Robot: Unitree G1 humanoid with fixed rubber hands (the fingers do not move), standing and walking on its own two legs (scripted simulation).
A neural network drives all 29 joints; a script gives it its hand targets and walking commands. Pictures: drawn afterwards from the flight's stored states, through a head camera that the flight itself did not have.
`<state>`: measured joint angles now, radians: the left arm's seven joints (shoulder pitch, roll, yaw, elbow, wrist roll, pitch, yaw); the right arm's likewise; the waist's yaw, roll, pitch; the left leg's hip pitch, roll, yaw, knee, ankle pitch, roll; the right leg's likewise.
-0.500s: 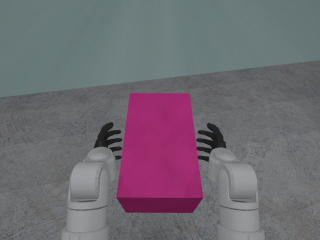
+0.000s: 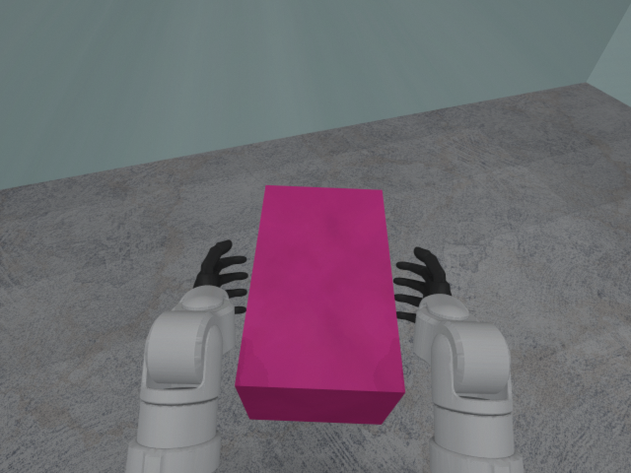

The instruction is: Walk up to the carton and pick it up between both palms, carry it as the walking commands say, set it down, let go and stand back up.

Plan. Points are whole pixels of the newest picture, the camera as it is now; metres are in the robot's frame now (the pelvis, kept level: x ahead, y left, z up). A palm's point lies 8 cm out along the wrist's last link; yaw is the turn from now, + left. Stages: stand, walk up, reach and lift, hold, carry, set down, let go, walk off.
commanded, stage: carry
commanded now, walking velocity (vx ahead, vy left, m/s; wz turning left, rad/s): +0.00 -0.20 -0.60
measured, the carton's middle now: (320, 297) +0.35 -0.01 +0.01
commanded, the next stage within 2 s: none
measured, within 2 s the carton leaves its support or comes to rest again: neither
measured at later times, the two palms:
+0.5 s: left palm (263, 324) +0.25 +0.05 +0.12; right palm (510, 345) +0.23 -0.20 +0.11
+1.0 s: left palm (244, 352) +0.23 +0.07 +0.10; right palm (492, 364) +0.21 -0.19 +0.10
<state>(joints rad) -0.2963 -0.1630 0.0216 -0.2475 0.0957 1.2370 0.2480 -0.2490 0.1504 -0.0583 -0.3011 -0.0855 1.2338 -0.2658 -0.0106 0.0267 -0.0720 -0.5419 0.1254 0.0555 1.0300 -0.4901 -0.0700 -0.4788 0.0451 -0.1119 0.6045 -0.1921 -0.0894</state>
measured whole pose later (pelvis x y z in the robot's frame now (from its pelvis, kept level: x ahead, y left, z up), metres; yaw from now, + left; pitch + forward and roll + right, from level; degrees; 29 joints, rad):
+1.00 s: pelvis -0.07 -0.03 +0.01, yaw -4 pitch +1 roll +1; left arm -0.28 -0.16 0.08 -0.07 0.13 1.08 0.20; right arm -0.28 0.16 -0.07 -0.07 -0.14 1.08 -0.21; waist 0.01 -0.01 -0.08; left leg -0.31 0.04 0.11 0.55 -0.26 -0.01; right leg -0.41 -0.02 -0.08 0.52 -0.13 -0.04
